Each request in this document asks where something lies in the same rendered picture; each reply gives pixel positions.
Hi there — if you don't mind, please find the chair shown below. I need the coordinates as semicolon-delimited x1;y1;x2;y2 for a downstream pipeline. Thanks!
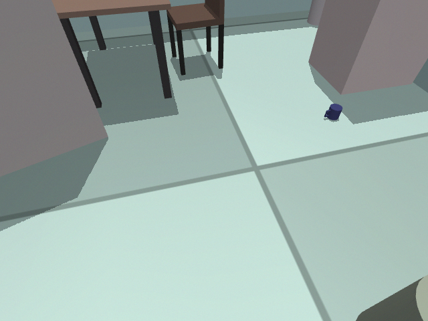
167;0;225;75

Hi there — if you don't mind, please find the table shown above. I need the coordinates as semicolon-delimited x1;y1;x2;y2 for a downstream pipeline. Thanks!
52;0;172;108

